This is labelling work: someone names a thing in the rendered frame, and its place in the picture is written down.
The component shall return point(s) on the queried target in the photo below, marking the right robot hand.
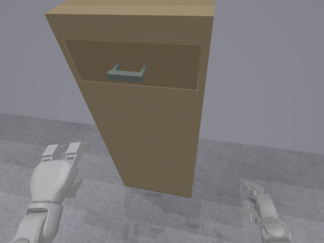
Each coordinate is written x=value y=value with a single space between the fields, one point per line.
x=254 y=210

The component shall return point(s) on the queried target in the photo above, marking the handle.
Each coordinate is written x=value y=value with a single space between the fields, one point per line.
x=126 y=76

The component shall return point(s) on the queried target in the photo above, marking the left robot hand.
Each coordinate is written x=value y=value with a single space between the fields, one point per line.
x=54 y=179

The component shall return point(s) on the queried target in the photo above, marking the right robot forearm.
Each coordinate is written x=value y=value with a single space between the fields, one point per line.
x=273 y=230

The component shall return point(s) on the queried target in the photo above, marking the drawer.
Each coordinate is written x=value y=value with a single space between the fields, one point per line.
x=172 y=65

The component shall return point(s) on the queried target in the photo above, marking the cabinet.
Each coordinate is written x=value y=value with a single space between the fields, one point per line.
x=150 y=132

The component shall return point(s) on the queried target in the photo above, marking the left robot forearm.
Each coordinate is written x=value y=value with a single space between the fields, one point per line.
x=40 y=223

